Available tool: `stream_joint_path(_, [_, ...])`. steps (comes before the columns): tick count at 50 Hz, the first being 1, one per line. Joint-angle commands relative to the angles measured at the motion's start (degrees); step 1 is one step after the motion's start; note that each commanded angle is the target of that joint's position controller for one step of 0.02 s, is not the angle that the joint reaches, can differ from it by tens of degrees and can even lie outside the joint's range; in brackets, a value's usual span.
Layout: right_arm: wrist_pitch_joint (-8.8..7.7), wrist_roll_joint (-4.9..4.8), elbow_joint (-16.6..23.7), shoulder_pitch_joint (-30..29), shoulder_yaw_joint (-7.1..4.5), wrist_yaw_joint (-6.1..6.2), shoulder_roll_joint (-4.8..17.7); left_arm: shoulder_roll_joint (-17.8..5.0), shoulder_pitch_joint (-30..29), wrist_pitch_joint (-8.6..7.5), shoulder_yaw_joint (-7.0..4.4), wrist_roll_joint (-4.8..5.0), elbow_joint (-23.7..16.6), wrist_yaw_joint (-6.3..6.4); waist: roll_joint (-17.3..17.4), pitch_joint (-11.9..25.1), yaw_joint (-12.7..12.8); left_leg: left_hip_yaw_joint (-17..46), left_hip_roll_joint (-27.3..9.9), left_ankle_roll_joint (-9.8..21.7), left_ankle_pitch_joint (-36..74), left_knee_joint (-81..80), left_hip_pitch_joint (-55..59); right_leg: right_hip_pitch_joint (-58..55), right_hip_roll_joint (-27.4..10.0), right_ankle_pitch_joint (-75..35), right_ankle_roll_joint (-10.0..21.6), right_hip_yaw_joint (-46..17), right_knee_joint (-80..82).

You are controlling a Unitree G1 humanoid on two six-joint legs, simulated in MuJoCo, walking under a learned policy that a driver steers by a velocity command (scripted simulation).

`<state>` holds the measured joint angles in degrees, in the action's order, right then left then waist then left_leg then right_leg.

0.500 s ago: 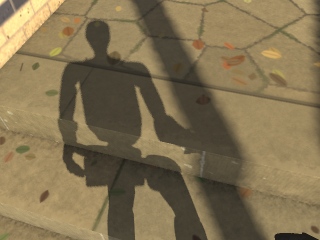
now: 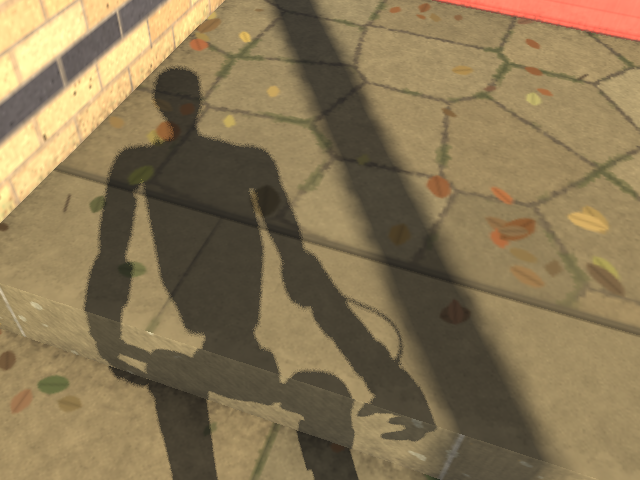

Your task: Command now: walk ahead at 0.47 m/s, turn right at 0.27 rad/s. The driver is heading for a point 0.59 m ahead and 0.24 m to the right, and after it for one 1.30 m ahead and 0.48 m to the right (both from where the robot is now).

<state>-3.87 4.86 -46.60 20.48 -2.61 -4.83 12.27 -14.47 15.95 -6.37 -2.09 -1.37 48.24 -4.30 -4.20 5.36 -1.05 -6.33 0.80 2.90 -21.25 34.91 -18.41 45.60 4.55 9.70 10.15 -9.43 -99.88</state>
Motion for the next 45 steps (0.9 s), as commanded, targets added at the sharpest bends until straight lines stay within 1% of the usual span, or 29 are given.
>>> stream_joint_path(1, [0.89, -0.75, -0.5, -0.6, 2.35, 0.76, -0.2, 0.9, -2.8, -0.22, 1.40, 0.20, -3.0, -1.23, 9.1, -1.5, 2.7, 20.4, -18.8, 12.8, 12.2, -16.9, 11.8, 28.1, -1.5, -1.7, 1.8, -2.1, -24.6])
stream_joint_path(4, [0.18, 3.45, -6.9, 3.4, 4.12, 1.26, -2.4, 4.3, -10.7, 1.76, 4.31, 0.96, -6.8, -0.84, 3.4, -5.0, 2.8, 12.9, -17.3, 12.0, 13.7, -19.2, 10.8, 41.8, -1.2, 2.4, 6.1, 0.1, -32.7])
stream_joint_path(7, [-1.46, 4.55, -10.1, 5.4, 5.35, 2.17, -1.9, 4.1, -18.5, 2.51, 5.52, 0.71, -10.5, -1.59, 5.8, -3.7, 2.6, 4.2, -12.2, 9.9, 13.6, -22.8, 6.2, 36.4, -3.8, 1.4, 6.6, 9.2, -24.8])
stream_joint_path(10, [-0.39, 6.12, -14.0, 15.5, 5.91, 1.09, 0.5, 2.0, -31.2, 5.46, 5.96, 2.26, -17.2, -0.41, 7.8, -5.7, -0.5, 4.0, -15.9, 8.1, 25.9, -29.5, 10.9, 33.3, -6.7, -1.8, 3.9, 12.5, -2.4])
stream_joint_path(11, [-0.01, 2.59, -9.8, 5.5, 4.59, -0.41, 5.2, 1.4, -32.4, 7.60, 6.13, 1.87, -17.3, -0.96, 8.6, -6.0, 3.4, 0.4, -16.3, 9.6, 45.4, -34.4, 1.7, 17.4, -4.3, 10.7, 2.0, 20.2, 14.2])
stream_joint_path(12, [-1.00, 0.83, -11.2, 9.0, 3.82, -1.47, 8.5, -0.6, -34.3, 9.02, 5.22, 2.83, -17.2, -1.58, 13.0, -5.1, 3.2, 1.3, -17.1, 11.1, 70.6, -32.9, 0.2, 9.1, 0.2, 16.2, -0.8, 22.4, 16.5])
stream_joint_path(13, [-2.25, -0.26, -11.1, 7.5, 2.82, -2.13, 13.9, 2.1, -26.6, 9.90, 5.59, 2.47, -16.1, -2.90, 18.7, -4.2, 8.1, -1.8, -20.4, 13.1, 100.7, -27.0, 6.0, 4.1, 2.5, 13.3, -2.3, 24.1, 16.0])
stream_joint_path(15, [-3.11, 0.20, -11.5, 6.9, 1.05, -3.44, 17.2, -1.5, -17.5, 9.54, 4.09, 3.11, -12.7, -2.74, 16.8, -0.3, 9.7, -5.0, -20.6, 11.0, 126.1, -11.7, 19.6, 2.5, 8.8, 15.6, -1.5, 27.4, 31.9])
stream_joint_path(16, [-2.99, 4.37, -11.5, 8.2, 0.92, -4.47, 15.6, -3.9, -5.1, 9.00, 3.00, 4.04, -8.1, -1.18, 14.8, 5.2, 10.9, -2.4, -20.1, 6.7, 131.3, 1.4, 4.9, -18.7, 7.7, 4.6, 3.0, 17.1, 29.1])
stream_joint_path(17, [-2.38, 5.19, -9.8, 6.9, 0.64, -4.77, 14.4, -6.0, 10.7, 9.14, 1.43, 3.36, -1.2, -0.50, 8.8, 13.2, 15.6, 2.9, -15.3, 2.7, 115.0, 14.4, -14.2, -42.2, 6.5, 4.1, 6.3, 3.8, 36.5])
stream_joint_path(18, [-0.94, 4.85, -8.5, -0.1, 0.86, -4.76, 11.2, -6.9, 25.5, 8.15, 0.75, 0.44, 5.7, 0.27, -3.1, 14.5, 20.7, 6.5, -4.6, 0.5, 48.2, 41.3, -32.0, -56.1, -2.0, 3.1, 11.3, -15.7, 54.3])
stream_joint_path(19, [-0.57, -1.09, -8.1, -3.9, 0.40, -4.79, 9.5, -9.5, 25.1, 7.34, -0.29, -2.25, 3.3, 0.91, -3.2, 12.0, 18.3, 15.5, 4.2, 2.2, 21.3, 61.8, -35.6, -44.1, -9.3, 14.9, 13.7, -35.6, 68.2])
stream_joint_path(20, [-0.75, -1.97, -7.3, -6.6, 1.38, -3.07, 4.3, -7.9, 19.7, 5.46, -0.29, -2.85, 5.1, 1.79, 0.4, 3.0, 14.2, 20.2, 3.0, 4.0, 24.5, 71.3, -41.4, -34.6, -9.5, 25.6, 11.6, -37.2, 69.2])
stream_joint_path(21, [-0.58, -0.14, -4.9, -10.3, 2.74, -1.26, 1.0, -2.0, 16.1, 4.22, 1.06, -1.89, 7.3, 1.26, 0.7, -0.7, 10.3, 20.6, 2.8, 6.4, 24.4, 75.3, -44.1, -26.9, -7.7, 28.8, 11.8, -34.5, 69.7])
stream_joint_path(25, [1.26, 0.70, 0.1, -11.6, 3.73, 1.29, 1.6, 7.9, 0.1, 1.94, 4.82, -1.27, 10.9, -0.23, 6.1, 0.4, -3.1, 16.9, 0.3, 8.4, 14.2, 85.8, -52.8, -18.4, -4.8, 7.3, 7.5, -17.2, 72.8])
stream_joint_path(27, [1.25, -1.46, 0.7, -14.6, 3.82, 2.04, 3.2, 5.4, -0.9, -0.31, 4.13, -2.72, 11.4, -0.24, 7.3, -1.7, -2.1, 11.6, -2.8, 7.5, 9.0, 77.8, -49.0, -10.7, -3.0, 6.1, 4.1, -8.3, 76.0])
stream_joint_path(28, [0.81, -1.93, 2.5, -19.4, 4.84, 2.44, 1.7, 4.5, 5.0, -0.82, 4.10, -4.03, 13.2, 0.28, 1.8, -2.4, 0.7, 10.0, -2.6, 7.4, 1.3, 88.6, -50.9, -10.5, -3.9, 2.8, 3.9, -10.1, 76.5])
stream_joint_path(30, [-0.04, -1.91, 9.2, -32.7, 6.50, 3.60, 0.7, 4.3, 17.8, -0.12, 4.22, -5.81, 18.1, 0.72, 1.1, -3.4, 4.4, 12.1, -2.4, 9.0, -12.5, 88.5, -61.4, -18.5, -6.0, 5.1, 2.3, -14.6, 77.2])
stream_joint_path(31, [-0.32, -1.37, 11.2, -37.2, 6.60, 4.08, 2.1, 3.1, 18.7, -0.58, 3.99, -5.77, 18.1, 0.46, 5.8, -2.0, 5.1, 11.0, -4.2, 8.6, -9.9, 73.4, -61.2, -22.5, -6.1, 8.2, 1.2, -14.9, 77.4])
stream_joint_path(32, [0.07, -1.45, 13.5, -42.0, 6.59, 4.40, 2.9, 1.8, 20.6, -1.03, 3.73, -5.14, 17.9, -0.12, 5.3, 0.6, 6.5, 10.0, -5.7, 7.8, -4.6, 64.6, -56.8, -21.1, -6.1, 8.4, 0.7, -16.4, 78.0])
stream_joint_path(34, [2.28, -2.04, 16.9, -45.8, 8.40, 2.57, -3.5, -1.0, 10.2, -1.24, 3.15, -0.92, 10.4, -2.34, 0.7, -1.7, 2.5, -2.0, -4.7, 0.5, -7.6, 50.4, -15.3, 11.0, -9.7, 8.9, 6.0, -15.9, 95.4])
stream_joint_path(35, [2.13, -2.34, 15.9, -40.0, 7.87, 1.60, -3.2, -3.6, 9.9, -2.31, 2.93, -0.10, 8.9, -2.37, -3.6, -1.8, -0.4, -2.1, -2.4, -0.3, -4.0, 52.6, -11.7, 6.5, -13.1, -11.6, 5.8, -15.9, 92.5])
stream_joint_path(37, [1.21, -2.86, 9.3, -24.8, 3.43, 2.20, 8.2, -10.5, 7.1, -3.53, 0.14, 1.58, 5.5, -2.00, -4.1, 5.8, -6.4, -0.1, 3.6, 2.1, -1.6, 34.2, -9.0, -19.9, -12.2, -70.3, 0.8, -9.9, 75.9])
stream_joint_path(38, [0.18, -2.33, 5.3, -10.6, 2.55, 3.28, 10.3, -5.0, 10.1, -4.36, 0.41, -0.64, 5.2, -2.32, 6.0, 18.8, -7.5, 18.3, -4.0, 10.3, 17.2, 28.3, 13.3, -10.3, -7.4, -62.9, -2.9, -8.2, 54.5])
stream_joint_path(39, [0.47, -1.31, 2.4, 1.6, 1.76, 3.63, 13.6, 3.4, 16.3, -4.01, 2.10, -3.22, 5.3, -2.55, 23.5, 30.9, -8.7, 52.2, -19.0, 20.6, 7.8, 7.0, 30.9, 4.8, 2.4, -11.4, -4.3, -7.1, 34.9])
stream_joint_path(40, [0.33, -1.30, 0.3, 6.7, 1.76, 3.63, 14.1, 1.1, 10.0, -2.58, 0.41, -1.64, 7.6, -2.90, 25.4, 19.2, -11.9, 68.1, -21.7, 19.2, -18.4, -6.9, 16.3, 11.6, 3.0, -3.4, -5.1, -10.0, -0.1])
stream_joint_path(41, [-1.13, -2.47, -2.7, 2.7, 1.28, 3.60, 15.4, 2.0, 7.6, -1.95, 0.35, -1.30, 8.2, -2.82, 18.7, 5.0, -8.3, 60.1, -19.6, 15.1, -34.0, -8.8, 4.6, 20.1, -0.2, -10.0, -4.5, -6.5, -10.3])
stream_joint_path(43, [-1.21, -3.36, -6.1, -6.6, 2.86, 3.37, 4.8, 2.8, 6.4, -0.65, 0.70, -2.45, 9.0, -1.62, 3.6, 2.6, -1.6, 41.1, -20.4, 13.5, -14.5, -4.0, -2.6, 19.2, -3.2, -12.2, -3.0, -2.7, -11.7])
stream_joint_path(45, [-1.02, -2.81, -8.1, -11.1, 5.41, 5.02, -7.6, 4.9, -0.7, 1.28, 1.78, -2.60, 6.3, -1.22, 4.1, 3.5, 3.1, 32.7, -18.8, 10.6, -1.7, -6.7, -5.4, 17.5, -6.7, -10.8, -0.3, -3.0, -10.2])
